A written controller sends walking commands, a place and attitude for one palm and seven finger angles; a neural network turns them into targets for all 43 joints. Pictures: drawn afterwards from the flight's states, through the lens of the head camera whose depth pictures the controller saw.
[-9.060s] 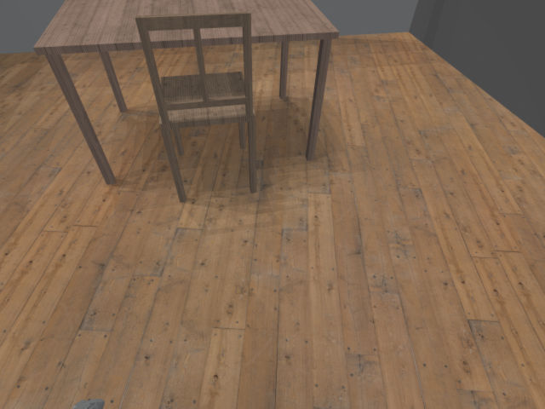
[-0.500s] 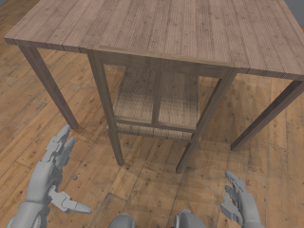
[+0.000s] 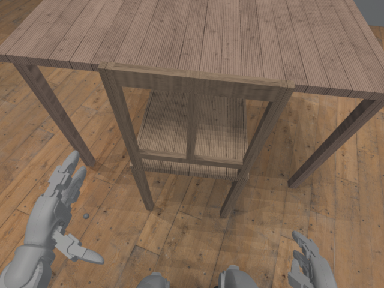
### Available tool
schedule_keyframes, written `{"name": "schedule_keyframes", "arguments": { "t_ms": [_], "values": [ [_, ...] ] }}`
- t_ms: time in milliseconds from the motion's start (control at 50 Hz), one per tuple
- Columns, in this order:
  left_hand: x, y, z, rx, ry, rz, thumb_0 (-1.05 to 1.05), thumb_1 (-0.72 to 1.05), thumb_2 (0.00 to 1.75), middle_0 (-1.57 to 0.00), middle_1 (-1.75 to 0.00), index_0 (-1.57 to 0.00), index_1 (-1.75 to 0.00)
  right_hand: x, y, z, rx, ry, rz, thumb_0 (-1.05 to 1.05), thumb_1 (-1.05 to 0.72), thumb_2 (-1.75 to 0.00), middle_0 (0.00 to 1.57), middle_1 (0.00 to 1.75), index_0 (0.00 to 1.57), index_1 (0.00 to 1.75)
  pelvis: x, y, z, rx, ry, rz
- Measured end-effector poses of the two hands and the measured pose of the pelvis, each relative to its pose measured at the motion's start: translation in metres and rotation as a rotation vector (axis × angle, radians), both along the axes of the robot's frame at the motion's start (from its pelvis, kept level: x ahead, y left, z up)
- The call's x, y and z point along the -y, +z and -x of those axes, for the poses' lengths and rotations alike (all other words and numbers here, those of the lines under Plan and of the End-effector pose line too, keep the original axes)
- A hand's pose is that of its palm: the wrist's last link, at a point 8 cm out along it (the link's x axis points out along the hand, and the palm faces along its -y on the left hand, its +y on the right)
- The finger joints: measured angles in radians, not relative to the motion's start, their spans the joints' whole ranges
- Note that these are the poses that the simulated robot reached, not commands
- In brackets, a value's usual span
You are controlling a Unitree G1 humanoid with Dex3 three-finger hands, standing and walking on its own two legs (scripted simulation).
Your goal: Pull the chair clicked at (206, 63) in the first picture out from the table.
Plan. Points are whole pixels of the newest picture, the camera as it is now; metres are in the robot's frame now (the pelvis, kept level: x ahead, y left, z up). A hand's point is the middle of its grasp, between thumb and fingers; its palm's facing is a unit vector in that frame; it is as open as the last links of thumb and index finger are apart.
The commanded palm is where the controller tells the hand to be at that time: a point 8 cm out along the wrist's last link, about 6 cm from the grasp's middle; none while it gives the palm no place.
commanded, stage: raise the hand toward the chair's back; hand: left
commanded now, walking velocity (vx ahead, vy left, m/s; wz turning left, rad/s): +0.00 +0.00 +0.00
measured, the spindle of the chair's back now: (192, 129) +0.48 +0.02 -0.01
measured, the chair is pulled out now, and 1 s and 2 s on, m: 0.00 0.00 0.00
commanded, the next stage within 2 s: aim the fingers beside a spindle in 0.26 s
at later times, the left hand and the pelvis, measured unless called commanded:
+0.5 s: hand (88, 221) +0.24 +0.20 +0.03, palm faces -0.04 -1.00 -0.06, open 16.9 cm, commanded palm +0.22 +0.25 +0.03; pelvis -0.01 -0.01 +0.00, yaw +1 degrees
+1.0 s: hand (101, 199) +0.28 +0.19 +0.01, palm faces -0.06 -1.00 -0.06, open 16.9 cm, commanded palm +0.27 +0.25 +0.01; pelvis -0.02 -0.01 -0.02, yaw +0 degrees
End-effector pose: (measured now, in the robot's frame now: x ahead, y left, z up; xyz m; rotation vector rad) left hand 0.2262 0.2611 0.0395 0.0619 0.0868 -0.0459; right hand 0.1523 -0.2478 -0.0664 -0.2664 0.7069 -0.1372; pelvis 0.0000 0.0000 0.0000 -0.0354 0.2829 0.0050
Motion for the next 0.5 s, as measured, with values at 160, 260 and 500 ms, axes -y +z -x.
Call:
{"name": "schedule_keyframes", "arguments": {
  "t_ms": [160,260,500],
  "values": [
    [0.001,0.001,0.005,0.009,0.008,-0.007,-0.01,-0.50,0.30,-0.06,-0.09,-0.06,-0.08,-0.002,0.000,-0.003,0.014,0.014,-0.012,0.01,-0.90,-0.90,0.20,0.30,0.20,0.30,0.002,0.000,0.003,0.005,0.002,-0.003],
    [0.002,0.001,0.009,0.009,0.009,-0.006,-0.01,-0.50,0.30,-0.06,-0.08,-0.06,-0.08,-0.007,-0.001,-0.006,0.026,0.028,-0.026,0.01,-0.90,-0.90,0.20,0.30,0.20,0.30,0.003,-0.001,0.005,0.009,0.004,-0.003],
    [0.006,-0.001,0.008,0.019,0.004,-0.002,-0.01,-0.50,0.30,-0.06,-0.08,-0.06,-0.08,-0.007,-0.005,-0.005,0.035,0.043,-0.028,0.01,-0.90,-0.90,0.20,0.30,0.20,0.30,0.006,-0.003,0.009,0.007,0.008,-0.005]
  ]
}}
